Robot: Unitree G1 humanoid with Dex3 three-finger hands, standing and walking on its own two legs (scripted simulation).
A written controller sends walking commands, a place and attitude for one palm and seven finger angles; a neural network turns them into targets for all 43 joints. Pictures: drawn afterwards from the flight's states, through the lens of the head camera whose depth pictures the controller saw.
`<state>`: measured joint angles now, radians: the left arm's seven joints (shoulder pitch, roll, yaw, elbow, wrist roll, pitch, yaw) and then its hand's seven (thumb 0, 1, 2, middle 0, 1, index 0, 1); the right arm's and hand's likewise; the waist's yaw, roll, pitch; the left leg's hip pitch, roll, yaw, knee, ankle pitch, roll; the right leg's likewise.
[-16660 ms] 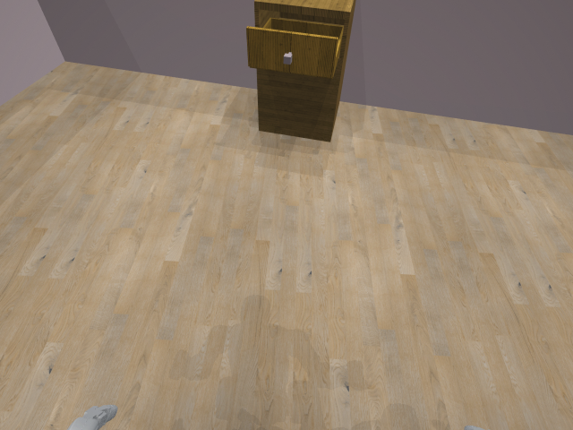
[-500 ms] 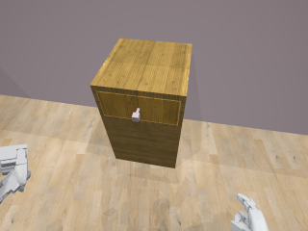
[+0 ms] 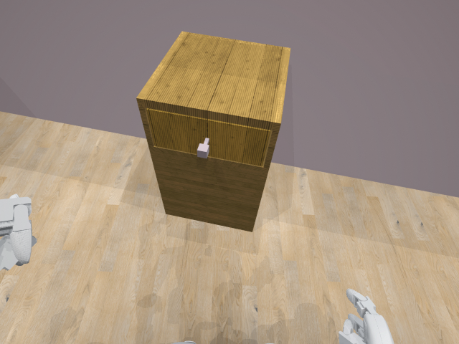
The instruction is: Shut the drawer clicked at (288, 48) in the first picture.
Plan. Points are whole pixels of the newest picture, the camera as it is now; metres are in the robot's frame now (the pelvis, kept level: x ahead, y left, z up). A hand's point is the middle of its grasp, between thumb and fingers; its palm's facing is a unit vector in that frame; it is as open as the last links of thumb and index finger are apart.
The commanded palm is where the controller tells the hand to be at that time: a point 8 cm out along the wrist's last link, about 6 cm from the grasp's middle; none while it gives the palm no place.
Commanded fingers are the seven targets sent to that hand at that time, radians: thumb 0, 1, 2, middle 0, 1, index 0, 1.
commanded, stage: step back with the hand held close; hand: left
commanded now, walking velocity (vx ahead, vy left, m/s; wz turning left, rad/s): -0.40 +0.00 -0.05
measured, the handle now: (204, 147) +0.69 +0.10 -0.18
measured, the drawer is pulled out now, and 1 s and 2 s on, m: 0.00 0.00 0.00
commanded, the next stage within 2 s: stop stepping back and stand still in 0.60 s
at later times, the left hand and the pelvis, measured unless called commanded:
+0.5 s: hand out of the picture +0.14 +0.25 +0.18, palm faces +0.39 -0.77 -0.51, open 3.2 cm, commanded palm +0.07 +0.28 +0.19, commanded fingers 0.00 0.90 0.90 -1.40 -1.60 -1.40 -1.60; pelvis -0.05 -0.01 +0.00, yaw +1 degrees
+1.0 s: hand out of the picture +0.08 +0.26 +0.16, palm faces +0.41 -0.84 -0.36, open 3.2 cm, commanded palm +0.03 +0.29 +0.19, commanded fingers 0.00 0.90 0.90 -1.40 -1.60 -1.40 -1.60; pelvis -0.11 +0.01 -0.01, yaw -1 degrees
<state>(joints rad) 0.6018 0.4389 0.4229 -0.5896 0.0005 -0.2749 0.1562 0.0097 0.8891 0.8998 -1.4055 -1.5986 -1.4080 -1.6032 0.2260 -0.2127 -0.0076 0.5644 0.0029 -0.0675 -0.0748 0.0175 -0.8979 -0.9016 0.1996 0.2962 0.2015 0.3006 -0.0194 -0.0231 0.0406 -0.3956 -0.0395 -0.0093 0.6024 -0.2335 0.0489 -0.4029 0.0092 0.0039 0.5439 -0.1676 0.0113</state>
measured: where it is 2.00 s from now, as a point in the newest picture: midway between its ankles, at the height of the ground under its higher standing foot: outside the picture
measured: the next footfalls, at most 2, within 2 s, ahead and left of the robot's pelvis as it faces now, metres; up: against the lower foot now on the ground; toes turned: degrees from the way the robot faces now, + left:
right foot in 0.54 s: -0.17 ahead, -0.14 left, +0.00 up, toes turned +0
right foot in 1.20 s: -0.10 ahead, -0.08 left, +0.00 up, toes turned -5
